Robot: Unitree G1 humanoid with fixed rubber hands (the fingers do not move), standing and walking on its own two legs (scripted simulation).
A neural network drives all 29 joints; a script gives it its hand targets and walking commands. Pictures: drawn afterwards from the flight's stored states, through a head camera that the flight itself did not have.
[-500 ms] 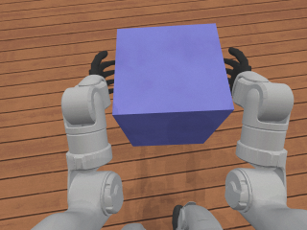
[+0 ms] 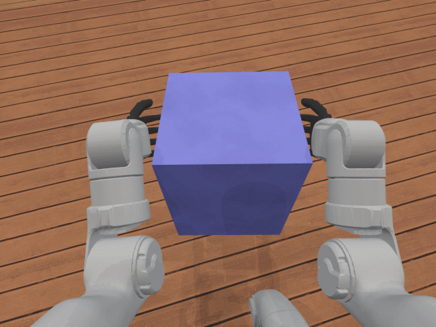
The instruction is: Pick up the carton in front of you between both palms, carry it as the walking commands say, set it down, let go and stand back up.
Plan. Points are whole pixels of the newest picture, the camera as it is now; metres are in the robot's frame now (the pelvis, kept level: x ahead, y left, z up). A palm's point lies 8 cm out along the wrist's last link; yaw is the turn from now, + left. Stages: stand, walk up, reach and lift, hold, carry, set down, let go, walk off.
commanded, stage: carry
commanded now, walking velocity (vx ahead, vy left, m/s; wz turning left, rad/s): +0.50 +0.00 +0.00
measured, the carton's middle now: (228, 160) +0.39 -0.04 +0.06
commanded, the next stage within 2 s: none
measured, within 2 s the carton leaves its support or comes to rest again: neither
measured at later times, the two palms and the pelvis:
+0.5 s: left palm (113, 13) +0.67 +0.16 +0.22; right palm out of the picture +0.71 -0.14 +0.22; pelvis +0.31 -0.04 +0.05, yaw +1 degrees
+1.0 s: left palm out of the picture +1.01 +0.11 +0.27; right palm out of the picture +1.01 -0.19 +0.26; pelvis +0.62 -0.03 +0.09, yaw +1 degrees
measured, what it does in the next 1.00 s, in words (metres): climbs: right foot 0.03 m higher, then left foot 0.04 m higher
